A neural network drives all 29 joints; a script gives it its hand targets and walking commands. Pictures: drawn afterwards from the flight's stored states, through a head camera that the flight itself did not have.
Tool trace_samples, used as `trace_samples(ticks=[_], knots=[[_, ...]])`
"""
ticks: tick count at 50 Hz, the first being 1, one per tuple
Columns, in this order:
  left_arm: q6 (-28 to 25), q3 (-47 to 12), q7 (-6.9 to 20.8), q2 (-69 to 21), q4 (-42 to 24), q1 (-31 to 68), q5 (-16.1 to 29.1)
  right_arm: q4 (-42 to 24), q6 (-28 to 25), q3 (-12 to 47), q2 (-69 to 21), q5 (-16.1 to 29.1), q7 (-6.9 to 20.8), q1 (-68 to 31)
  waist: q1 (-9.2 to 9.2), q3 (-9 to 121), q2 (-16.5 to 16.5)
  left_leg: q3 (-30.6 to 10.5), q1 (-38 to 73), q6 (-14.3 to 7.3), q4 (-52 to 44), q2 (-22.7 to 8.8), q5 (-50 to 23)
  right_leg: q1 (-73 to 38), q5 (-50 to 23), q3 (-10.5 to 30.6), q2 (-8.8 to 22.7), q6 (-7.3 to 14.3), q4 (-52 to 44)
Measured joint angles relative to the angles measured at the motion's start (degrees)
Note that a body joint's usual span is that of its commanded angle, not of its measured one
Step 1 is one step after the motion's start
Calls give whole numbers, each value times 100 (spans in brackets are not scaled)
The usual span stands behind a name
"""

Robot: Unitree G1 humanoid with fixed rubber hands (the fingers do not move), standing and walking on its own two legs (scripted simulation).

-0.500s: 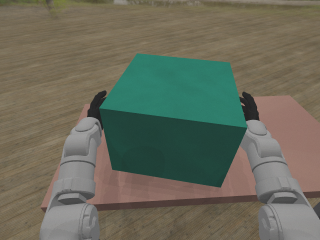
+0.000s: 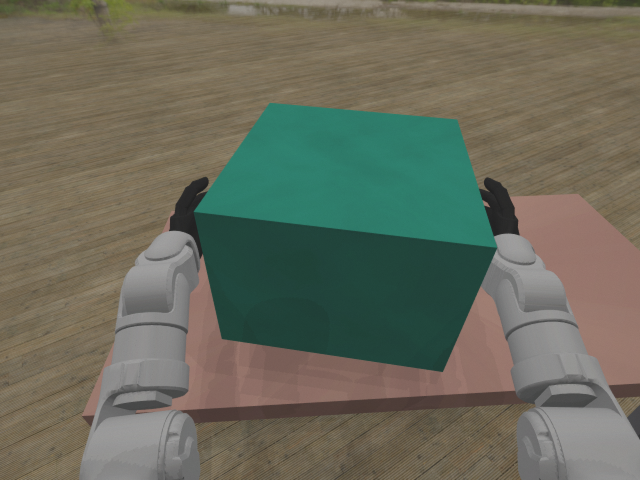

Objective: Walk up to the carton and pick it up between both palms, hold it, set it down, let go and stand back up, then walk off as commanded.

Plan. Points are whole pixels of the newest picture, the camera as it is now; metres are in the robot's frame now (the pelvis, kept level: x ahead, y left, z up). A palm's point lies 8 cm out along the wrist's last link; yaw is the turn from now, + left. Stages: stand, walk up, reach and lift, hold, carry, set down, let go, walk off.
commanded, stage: reach and lift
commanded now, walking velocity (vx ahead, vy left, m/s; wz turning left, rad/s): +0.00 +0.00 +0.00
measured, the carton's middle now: (346, 222) +0.45 -0.03 +0.15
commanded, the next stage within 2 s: hold in 0.28 s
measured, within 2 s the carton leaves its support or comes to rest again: neither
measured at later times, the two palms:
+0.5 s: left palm (178, 238) +0.35 +0.18 +0.20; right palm (503, 237) +0.35 -0.21 +0.18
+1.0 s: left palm (176, 237) +0.35 +0.18 +0.20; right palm (505, 234) +0.35 -0.21 +0.19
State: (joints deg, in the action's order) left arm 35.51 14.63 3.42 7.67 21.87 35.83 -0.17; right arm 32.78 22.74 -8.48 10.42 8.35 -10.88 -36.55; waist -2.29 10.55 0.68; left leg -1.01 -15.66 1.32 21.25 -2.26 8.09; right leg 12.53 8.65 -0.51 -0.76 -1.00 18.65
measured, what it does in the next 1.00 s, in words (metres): stands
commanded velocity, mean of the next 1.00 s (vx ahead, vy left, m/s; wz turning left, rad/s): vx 0.00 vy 0.00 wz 0.00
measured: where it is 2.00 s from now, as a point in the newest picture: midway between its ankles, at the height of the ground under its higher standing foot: outside the picture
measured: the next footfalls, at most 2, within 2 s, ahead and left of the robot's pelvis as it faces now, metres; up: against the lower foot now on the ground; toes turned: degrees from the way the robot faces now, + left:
none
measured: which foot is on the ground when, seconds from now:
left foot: down 0.00-1.00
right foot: down 0.00-1.00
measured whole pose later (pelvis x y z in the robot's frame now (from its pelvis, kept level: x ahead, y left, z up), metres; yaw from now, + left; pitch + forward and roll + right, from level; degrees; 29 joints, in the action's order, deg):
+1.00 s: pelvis -0.01 +0.00 +0.00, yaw +0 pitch +1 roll -1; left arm 43.0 16.1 3.3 6.2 14.2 35.2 -2.2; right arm 28.3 28.9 -8.5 10.8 8.7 -10.5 -36.8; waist -2.3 10.5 0.6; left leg -1.0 -14.6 1.3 21.2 -2.3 7.6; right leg 11.2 7.9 -0.5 -0.8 -1.0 18.2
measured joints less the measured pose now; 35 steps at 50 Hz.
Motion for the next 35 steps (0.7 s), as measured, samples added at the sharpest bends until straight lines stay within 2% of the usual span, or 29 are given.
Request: trace_samples(ticks=[14, 35], knots=[[405, 69, 0, -56, -424, -54, -102, -234, 292, 0, 0, 31, 2, -5, 0, 0, -8, 0, 85, 0, 0, 0, -15, -102, -35, 0, 0, 0, -36], [646, 78, -29, -91, -726, -66, -130, -424, 491, 0, 28, 31, 27, -7, 0, 0, -9, 0, 94, 0, 0, 1, -50, -111, -72, 0, 0, 4, -37]])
